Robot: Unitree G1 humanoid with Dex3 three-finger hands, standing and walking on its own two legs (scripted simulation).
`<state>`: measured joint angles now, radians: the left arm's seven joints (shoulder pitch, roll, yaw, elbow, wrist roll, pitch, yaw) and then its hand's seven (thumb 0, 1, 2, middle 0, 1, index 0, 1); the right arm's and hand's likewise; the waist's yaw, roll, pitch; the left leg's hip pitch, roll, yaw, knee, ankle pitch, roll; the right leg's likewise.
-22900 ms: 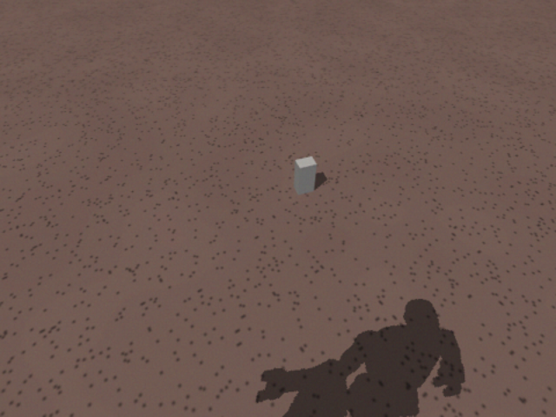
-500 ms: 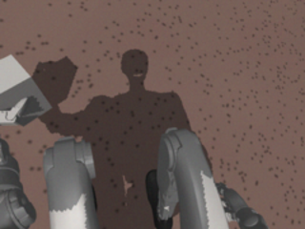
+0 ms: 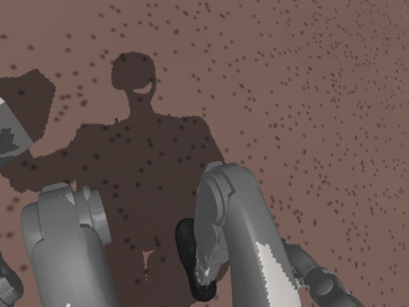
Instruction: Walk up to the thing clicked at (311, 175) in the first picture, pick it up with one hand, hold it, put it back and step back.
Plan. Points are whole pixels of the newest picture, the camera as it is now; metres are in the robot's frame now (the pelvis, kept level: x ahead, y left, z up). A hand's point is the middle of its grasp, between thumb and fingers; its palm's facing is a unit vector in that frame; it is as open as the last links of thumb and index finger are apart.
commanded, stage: lower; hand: left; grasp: from the side
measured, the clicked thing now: out of the picture +0.43 +0.31 -0.16
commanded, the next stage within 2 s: loosen in 0.84 s
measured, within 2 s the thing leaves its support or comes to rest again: rests again in 1.88 s
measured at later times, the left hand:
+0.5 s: hand out of the picture +0.42 +0.33 -0.15, palm faces +0.49 -0.87 +0.00, open 10.3 cm
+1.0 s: hand out of the picture +0.42 +0.33 -0.16, palm faces +0.47 -0.88 +0.00, open 10.3 cm
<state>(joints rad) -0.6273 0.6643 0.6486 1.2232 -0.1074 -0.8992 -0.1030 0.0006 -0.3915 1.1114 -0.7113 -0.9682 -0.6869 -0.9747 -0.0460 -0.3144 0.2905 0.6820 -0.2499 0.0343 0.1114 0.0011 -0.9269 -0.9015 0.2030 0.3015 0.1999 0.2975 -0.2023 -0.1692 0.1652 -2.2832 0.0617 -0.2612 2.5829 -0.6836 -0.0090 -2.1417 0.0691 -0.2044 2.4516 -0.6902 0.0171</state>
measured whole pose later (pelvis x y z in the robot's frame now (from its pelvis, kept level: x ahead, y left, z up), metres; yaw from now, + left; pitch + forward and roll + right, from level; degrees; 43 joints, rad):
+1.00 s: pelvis -0.01 +0.01 -0.01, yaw -3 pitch +13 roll -15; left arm -0.63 0.82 0.62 1.38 -0.13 -1.02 -0.04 0.00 -0.37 1.08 -0.71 -0.95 -0.69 -0.96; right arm -0.15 -0.37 0.46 0.59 -0.33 0.02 0.13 0.00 -0.91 -0.90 0.21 0.30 0.20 0.30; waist -0.22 -0.25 0.28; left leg -2.24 0.06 -0.35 2.65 -0.69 0.00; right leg -2.07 0.10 -0.27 2.45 -0.66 0.05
